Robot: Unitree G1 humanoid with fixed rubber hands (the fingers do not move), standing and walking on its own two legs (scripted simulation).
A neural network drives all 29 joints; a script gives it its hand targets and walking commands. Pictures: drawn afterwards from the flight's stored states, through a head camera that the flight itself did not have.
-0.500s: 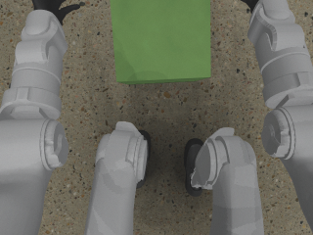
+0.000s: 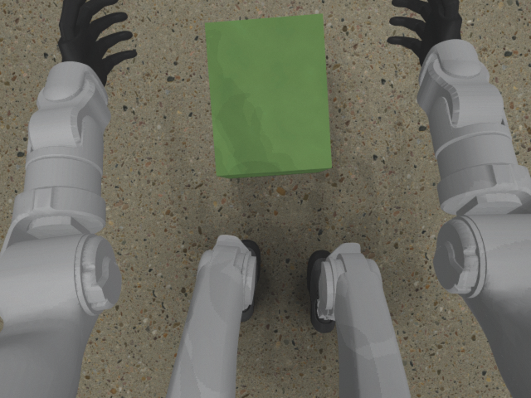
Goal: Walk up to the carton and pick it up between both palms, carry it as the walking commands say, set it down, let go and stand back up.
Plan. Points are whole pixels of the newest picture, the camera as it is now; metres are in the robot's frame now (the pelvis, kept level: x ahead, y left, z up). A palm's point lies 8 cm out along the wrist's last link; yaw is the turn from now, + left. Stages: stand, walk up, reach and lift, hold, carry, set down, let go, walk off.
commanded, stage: set down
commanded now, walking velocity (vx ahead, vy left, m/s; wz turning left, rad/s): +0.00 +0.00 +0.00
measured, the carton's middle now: (269, 108) +0.55 +0.05 -0.42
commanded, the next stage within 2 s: let go in 0.56 s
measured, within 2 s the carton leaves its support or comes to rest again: neither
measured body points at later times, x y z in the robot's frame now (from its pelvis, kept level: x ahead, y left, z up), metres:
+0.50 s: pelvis +0.02 +0.00 +0.14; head +0.32 +0.02 +0.47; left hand +0.52 +0.27 +0.05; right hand +0.57 -0.15 +0.04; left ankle +0.10 +0.09 -0.49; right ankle +0.08 -0.11 -0.49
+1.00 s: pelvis +0.07 +0.01 +0.20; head +0.31 +0.02 +0.59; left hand +0.42 +0.27 +0.10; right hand +0.46 -0.18 +0.09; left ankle +0.10 +0.09 -0.49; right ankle +0.08 -0.11 -0.49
